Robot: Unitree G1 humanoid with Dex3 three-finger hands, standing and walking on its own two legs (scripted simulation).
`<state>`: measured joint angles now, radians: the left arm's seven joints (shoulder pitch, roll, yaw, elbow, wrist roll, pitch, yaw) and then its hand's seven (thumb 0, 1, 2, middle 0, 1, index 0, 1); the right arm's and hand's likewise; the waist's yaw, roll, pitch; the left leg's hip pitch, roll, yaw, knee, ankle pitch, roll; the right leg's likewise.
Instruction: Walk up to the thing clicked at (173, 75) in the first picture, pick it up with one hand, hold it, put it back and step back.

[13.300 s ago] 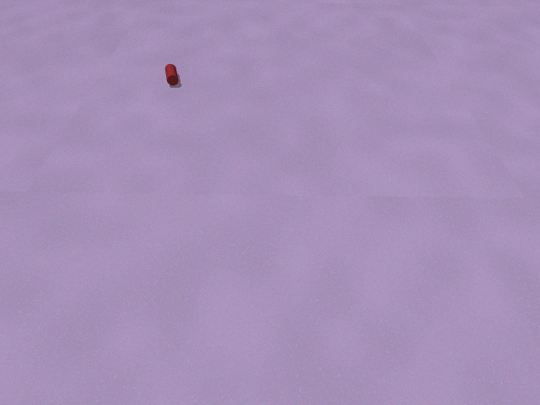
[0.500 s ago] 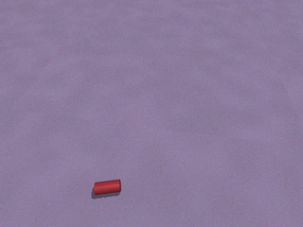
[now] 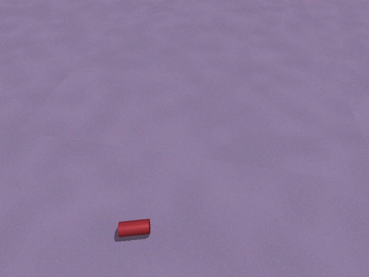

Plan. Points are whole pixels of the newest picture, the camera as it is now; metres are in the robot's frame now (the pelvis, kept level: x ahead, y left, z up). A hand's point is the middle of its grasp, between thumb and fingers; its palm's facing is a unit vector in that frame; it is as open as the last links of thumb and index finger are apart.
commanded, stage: stand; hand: left
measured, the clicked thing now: (134, 227) +0.47 +0.26 -0.74
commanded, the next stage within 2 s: walk up in 0.36 s
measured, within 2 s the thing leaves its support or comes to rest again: neither
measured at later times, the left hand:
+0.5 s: hand out of the picture +0.07 +0.27 -0.16, palm faces +0.00 -0.93 -0.37, open 7.4 cm
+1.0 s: hand out of the picture +0.00 +0.29 -0.18, palm faces -0.10 -0.92 -0.37, open 7.4 cm
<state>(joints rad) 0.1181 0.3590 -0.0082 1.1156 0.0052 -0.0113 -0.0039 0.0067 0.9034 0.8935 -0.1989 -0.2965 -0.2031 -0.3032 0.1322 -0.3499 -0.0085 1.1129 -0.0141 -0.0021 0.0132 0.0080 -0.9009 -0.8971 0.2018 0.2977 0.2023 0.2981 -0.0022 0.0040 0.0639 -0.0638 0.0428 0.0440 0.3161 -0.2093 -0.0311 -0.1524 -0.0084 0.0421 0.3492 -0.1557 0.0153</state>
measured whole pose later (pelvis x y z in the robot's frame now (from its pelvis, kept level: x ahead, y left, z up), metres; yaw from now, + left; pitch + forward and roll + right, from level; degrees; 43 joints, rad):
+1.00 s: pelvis -0.13 +0.03 -0.02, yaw -4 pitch -1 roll -1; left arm 0.09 0.41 0.08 0.86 0.02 0.08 0.01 0.01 0.90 0.89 -0.20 -0.30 -0.20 -0.30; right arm 0.15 -0.36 -0.05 0.88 -0.03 0.03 -0.03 0.01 -0.90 -0.90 0.21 0.30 0.21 0.30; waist -0.01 -0.04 0.21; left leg -0.34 0.03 0.04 0.62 -0.26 0.02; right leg -0.34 0.07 0.12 0.93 -0.50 0.03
